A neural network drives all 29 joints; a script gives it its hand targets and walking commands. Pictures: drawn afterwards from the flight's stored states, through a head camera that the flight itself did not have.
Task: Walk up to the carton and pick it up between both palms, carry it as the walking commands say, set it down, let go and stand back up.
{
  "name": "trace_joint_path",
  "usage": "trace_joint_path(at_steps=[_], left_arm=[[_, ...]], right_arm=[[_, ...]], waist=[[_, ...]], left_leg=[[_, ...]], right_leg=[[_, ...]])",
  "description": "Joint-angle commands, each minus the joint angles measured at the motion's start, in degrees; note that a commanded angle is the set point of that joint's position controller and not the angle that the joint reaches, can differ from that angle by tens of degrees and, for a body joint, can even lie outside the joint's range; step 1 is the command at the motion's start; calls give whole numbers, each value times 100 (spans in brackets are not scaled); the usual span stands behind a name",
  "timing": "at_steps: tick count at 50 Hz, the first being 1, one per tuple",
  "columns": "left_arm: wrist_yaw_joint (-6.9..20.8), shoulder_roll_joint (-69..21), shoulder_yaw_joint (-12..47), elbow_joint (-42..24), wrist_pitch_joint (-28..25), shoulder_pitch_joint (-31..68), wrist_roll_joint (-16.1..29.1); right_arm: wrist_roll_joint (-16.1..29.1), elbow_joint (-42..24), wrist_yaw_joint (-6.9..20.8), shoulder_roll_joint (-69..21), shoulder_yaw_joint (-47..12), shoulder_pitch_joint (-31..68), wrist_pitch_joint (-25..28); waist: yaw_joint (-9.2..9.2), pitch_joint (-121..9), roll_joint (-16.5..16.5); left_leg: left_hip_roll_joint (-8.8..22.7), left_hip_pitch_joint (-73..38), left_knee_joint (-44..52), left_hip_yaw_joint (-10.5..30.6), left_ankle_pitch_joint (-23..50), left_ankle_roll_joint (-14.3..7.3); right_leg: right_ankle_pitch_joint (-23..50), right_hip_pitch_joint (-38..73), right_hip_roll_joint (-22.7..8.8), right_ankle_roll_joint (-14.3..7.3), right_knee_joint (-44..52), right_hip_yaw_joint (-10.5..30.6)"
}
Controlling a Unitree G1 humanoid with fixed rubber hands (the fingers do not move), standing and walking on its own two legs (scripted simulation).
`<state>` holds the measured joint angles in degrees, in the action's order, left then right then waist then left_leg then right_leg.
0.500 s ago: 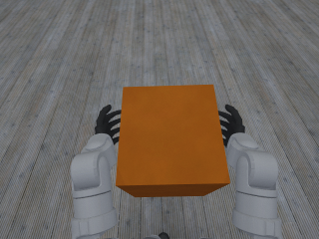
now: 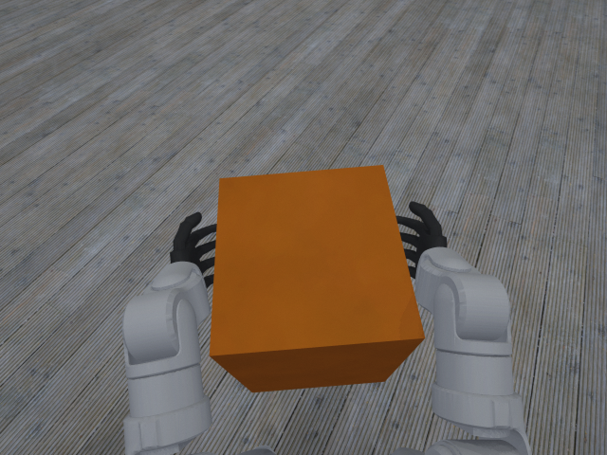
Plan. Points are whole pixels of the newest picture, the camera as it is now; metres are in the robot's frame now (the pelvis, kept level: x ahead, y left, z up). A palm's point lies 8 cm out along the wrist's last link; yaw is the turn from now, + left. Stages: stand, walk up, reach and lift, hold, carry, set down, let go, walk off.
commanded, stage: carry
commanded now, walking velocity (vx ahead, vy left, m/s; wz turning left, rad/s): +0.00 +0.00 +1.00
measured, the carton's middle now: (310, 290) +0.33 +0.01 +0.03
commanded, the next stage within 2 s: none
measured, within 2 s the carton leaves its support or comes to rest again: neither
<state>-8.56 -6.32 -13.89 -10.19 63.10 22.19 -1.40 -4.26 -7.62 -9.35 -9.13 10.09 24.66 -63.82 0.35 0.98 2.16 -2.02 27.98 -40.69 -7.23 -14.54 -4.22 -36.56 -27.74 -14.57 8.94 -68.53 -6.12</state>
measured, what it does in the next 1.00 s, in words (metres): steps on the spot, turning left: right foot, then left foot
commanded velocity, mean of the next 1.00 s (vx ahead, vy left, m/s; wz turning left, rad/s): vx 0.00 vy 0.00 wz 0.46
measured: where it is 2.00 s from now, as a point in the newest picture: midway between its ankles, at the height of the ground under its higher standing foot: outside the picture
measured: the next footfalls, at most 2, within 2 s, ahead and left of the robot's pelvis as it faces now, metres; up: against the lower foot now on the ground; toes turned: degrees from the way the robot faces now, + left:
right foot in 0.40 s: +0.03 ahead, -0.10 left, +0.00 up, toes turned +18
left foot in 0.74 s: -0.07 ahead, +0.17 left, +0.00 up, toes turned +45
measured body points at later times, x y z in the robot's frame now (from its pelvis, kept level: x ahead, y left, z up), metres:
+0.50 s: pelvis -0.03 -0.01 +0.03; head -0.01 -0.01 +0.48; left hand +0.21 +0.26 +0.14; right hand +0.33 -0.01 +0.13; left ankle -0.01 +0.09 -0.63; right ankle +0.00 -0.11 -0.71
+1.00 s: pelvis -0.09 +0.03 +0.02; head -0.09 +0.06 +0.47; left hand +0.04 +0.36 +0.11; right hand +0.24 +0.14 +0.12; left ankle -0.10 +0.14 -0.71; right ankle +0.00 -0.07 -0.67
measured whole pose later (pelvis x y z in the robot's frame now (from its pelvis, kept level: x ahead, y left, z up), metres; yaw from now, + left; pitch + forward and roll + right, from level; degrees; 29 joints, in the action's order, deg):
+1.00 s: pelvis -0.09 +0.03 +0.02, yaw +40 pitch +2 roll -1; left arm -9.1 -7.8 -11.0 -12.7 63.2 20.6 -2.1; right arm -3.9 -13.7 -8.2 -9.9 11.4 19.3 -63.4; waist -2.2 0.1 0.7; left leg 1.0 24.6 -33.1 -4.1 -11.0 -3.1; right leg -29.1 -27.8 -4.3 2.9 -52.6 -5.2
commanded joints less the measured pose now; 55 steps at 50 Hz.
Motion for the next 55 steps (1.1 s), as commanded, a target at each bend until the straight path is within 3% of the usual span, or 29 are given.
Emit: trace_joint_path(at_steps=[1, 3, 7, 14, 16, 18, 19, 20, 21, 22, 23, 24, 26, 27, 30, 33, 34, 36, 37, 38, 39, 41, 43, 44, 47, 50, 53, 54, 55], left_arm=[[467, -5048, 4244, -555, -137, 3403, 1606], [513, -5296, 4444, -753, -297, 3607, 1707], [443, -5077, 4444, -742, -384, 3381, 1548], [297, -4654, 4177, -476, -261, 2980, 1225], [260, -4568, 4094, -370, -215, 2847, 1148], [233, -4485, 4016, -322, -161, 2665, 1084], [215, -4431, 3965, -278, -150, 2770, 1060], [184, -4322, 3897, -252, -149, 3086, 1050], [164, -4170, 3689, -147, -116, 3045, 916], [164, -4152, 3699, -278, -159, 3352, 934], [173, -4215, 3615, -264, -102, 3025, 902], [175, -4168, 3540, -232, -63, 2930, 833], [196, -3995, 3456, -352, -20, 2882, 794], [200, -3868, 3402, -373, -15, 3139, 810], [224, -3781, 3290, -322, 106, 2850, 846], [247, -3803, 3345, -270, 160, 2764, 932], [254, -3848, 3397, -265, 161, 2831, 979], [267, -3892, 3497, -186, 155, 2980, 1044], [281, -3941, 3615, -257, 172, 2888, 1076], [337, -4227, 3779, -379, 261, 2086, 1172], [411, -4632, 4057, -553, 338, 1381, 1307], [481, -4771, 4401, -655, 70, 3777, 1586], [536, -5063, 4614, -941, -84, 4031, 1767], [540, -5175, 4650, -957, -69, 3514, 1764], [489, -4971, 4592, -924, -39, 3222, 1612], [435, -4716, 4423, -718, 51, 3079, 1427], [391, -4582, 4148, -347, 164, 2706, 1209], [382, -4521, 4042, -264, 185, 2799, 1143], [386, -4432, 3935, -188, 223, 2826, 1079]], right_arm=[[1249, -626, 362, -4455, -3439, 2748, 147], [1278, -826, 438, -4584, -3452, 2870, 344], [1236, -878, 470, -4256, -3477, 2604, 424], [1294, -981, 455, -3865, -3579, 2633, 279], [1323, -926, 451, -3847, -3592, 2643, 224], [1330, -848, 451, -3855, -3578, 2574, 159], [1316, -786, 441, -3818, -3570, 2709, 138], [1297, -711, 414, -3782, -3539, 2981, 116], [1307, -647, 405, -3795, -3560, 2831, 37], [1385, -955, 391, -3828, -3649, 3431, 107], [1485, -917, 395, -3955, -3671, 3275, 69], [1512, -843, 398, -3979, -3645, 3203, 36], [1575, -736, 406, -4089, -3699, 3030, -23], [1577, -739, 349, -4019, -3712, 3363, -19], [1460, -606, 214, -4015, -3669, 2983, -108], [1378, -546, 152, -3962, -3572, 2868, -169], [1368, -536, 147, -3978, -3559, 2892, -174], [1336, -383, 162, -4026, -3508, 2852, -162], [1306, -327, 197, -4058, -3446, 2591, -165], [1156, -436, 214, -4081, -3389, 1683, -209], [1112, -726, 269, -4287, -3318, 915, -240], [1129, -927, 306, -4115, -3282, 3058, 46], [1184, -1032, 367, -4367, -3282, 3059, 226], [1174, -1026, 401, -4449, -3272, 2481, 225], [1150, -952, 441, -4272, -3301, 2189, 197], [1127, -861, 429, -4082, -3314, 2277, 124], [1170, -687, 435, -3986, -3320, 2287, -2], [1181, -600, 433, -3933, -3303, 2376, -35], [1154, -501, 424, -3905, -3259, 2330, -73]], waist=[[93, -2782, -962], [97, -2769, -1042], [133, -2818, -892], [130, -2669, -973], [112, -2634, -1050], [63, -2580, -1282], [13, -2576, -1286], [-68, -2542, -503], [-104, -2302, 1528], [-58, -1710, 1130], [-63, -1598, 215], [-34, -1667, -133], [4, -1718, 315], [-39, -1636, 597], [-123, -1766, 1085], [-210, -2098, 1461], [-200, -2199, 1488], [-60, -2506, 1105], [12, -2676, 527], [97, -3164, -1304], [110, -3232, -1744], [88, -2838, -1321], [73, -2683, -1326], [77, -2769, -1266], [85, -2853, -1081], [77, -2774, -1211], [-48, -2623, -1109], [-63, -2569, -957], [-14, -2424, -677]], left_leg=[[1639, -3045, 904, 2335, 3819, -684], [1411, -2501, 1107, 2248, 2915, -606], [1343, -2247, 1536, 2797, 1711, -607], [1131, -2136, 2003, 3560, 1294, -505], [998, -1927, 2161, 3590, 1207, -354], [688, -1327, 2386, 3304, 1149, 87], [439, -667, 2299, 2952, 934, 456], [-41, 307, 1476, 2342, -301, 796], [-597, 1128, -1181, 1067, -1447, 897], [86, 1984, -2408, 625, -1538, 914], [401, 1781, -3041, 695, -1159, 896], [530, 1560, -3210, 748, -769, 808], [506, 1327, -2708, 470, -450, 738], [409, 1165, -2266, 212, -586, 742], [158, 598, -1134, -275, -812, 692], [14, 295, -337, -463, -718, 625], [-16, 109, 123, -490, -555, 588], [109, -1189, 1692, -194, 974, 477], [881, -2360, 1514, 795, 2918, 231], [2409, -3837, 679, 2414, 7041, -531], [2462, -4079, 684, 2389, 7791, -939], [2211, -3333, 894, 1902, 6039, -787], [1911, -2515, 1297, 1487, 3511, -588], [1800, -2435, 1408, 1414, 2749, -557], [1772, -2401, 1649, 1578, 2115, -606], [1800, -2081, 1921, 1750, 1538, -607], [1530, -1485, 1936, 1514, 581, -246], [1410, -1246, 1937, 1428, 148, -60], [1221, -1076, 1782, 1328, -124, 105]], right_leg=[[-43, -1469, 388, 4, -617, 588], [532, -992, 558, -35, -132, 462], [1012, -673, 890, -181, 464, 488], [1068, -62, 1461, -445, 1699, 524], [1123, 500, 1624, -581, 2414, 471], [1099, 1708, 1813, -803, 3690, 278], [1181, 2722, 1658, -952, 4571, 346], [1362, 3777, 824, -1172, 5622, 890], [979, 3563, -1279, -1794, 5751, 2493], [2160, 2777, -2146, -1965, 5750, 2398], [2955, 2513, -1625, -1849, 5424, 1618], [3537, 2424, -1085, -1609, 5034, 778], [4717, 2539, -435, -1352, 4392, -47], [5199, 2397, -361, -1300, 4231, -188], [5868, 2327, -357, -1265, 3993, -244], [6403, 2795, -453, -1221, 3613, -222], [6394, 2898, -444, -1142, 3393, -259], [5750, 2394, -269, -706, 2642, -503], [4349, 1286, -98, -454, 2084, -491], [1784, -333, 505, -104, 905, -653], [-428, -832, 737, -139, 634, -208], [-248, -865, 693, -291, 552, 207], [334, -463, 682, -429, 405, 234], [528, -337, 758, -478, 528, 201], [737, -89, 950, -587, 1177, 185], [878, 427, 1070, -704, 2120, 189], [1647, 1550, 1351, -860, 3799, -51], [2019, 1984, 1218, -913, 4283, 20], [1967, 2052, 804, -1006, 4501, 369]])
